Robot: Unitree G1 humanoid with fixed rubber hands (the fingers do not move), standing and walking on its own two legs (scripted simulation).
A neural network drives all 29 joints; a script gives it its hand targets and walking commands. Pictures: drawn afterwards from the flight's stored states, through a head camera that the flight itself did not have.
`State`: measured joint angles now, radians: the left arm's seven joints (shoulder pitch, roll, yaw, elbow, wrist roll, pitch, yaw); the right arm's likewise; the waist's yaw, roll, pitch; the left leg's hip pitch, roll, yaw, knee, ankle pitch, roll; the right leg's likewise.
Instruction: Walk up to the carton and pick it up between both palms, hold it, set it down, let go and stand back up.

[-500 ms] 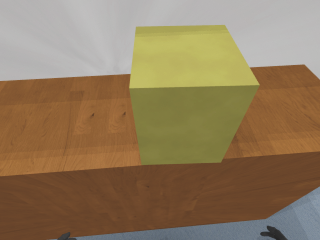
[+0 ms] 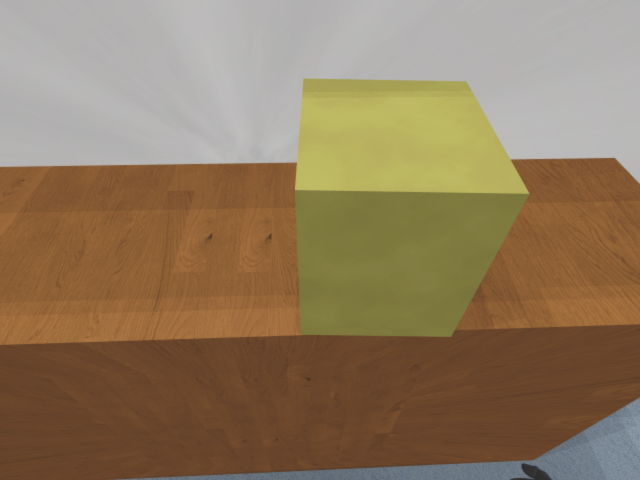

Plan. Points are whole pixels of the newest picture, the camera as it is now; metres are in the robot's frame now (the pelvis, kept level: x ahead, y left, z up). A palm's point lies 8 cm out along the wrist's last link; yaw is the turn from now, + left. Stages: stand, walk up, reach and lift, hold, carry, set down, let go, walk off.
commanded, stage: stand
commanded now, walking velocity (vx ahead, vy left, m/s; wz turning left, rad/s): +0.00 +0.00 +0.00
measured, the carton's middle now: (380, 213) +0.41 -0.05 +0.13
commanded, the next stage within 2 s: walk up in 0.86 s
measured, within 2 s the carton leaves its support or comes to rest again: neither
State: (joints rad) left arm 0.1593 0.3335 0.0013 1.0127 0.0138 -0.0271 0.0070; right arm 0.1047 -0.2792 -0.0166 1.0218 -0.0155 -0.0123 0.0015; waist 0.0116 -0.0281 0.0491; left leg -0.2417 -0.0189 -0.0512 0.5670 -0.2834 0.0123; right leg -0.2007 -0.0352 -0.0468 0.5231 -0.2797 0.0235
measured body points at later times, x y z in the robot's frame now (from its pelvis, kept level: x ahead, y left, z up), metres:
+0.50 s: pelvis -0.01 +0.00 +0.01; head -0.01 +0.01 +0.46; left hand +0.06 +0.29 -0.13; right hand +0.09 -0.28 -0.12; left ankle +0.01 +0.11 -0.73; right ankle +0.00 -0.14 -0.73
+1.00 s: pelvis +0.00 -0.01 +0.01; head +0.01 -0.01 +0.46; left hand +0.06 +0.28 -0.12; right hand +0.09 -0.30 -0.12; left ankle +0.02 +0.11 -0.73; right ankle +0.00 -0.14 -0.73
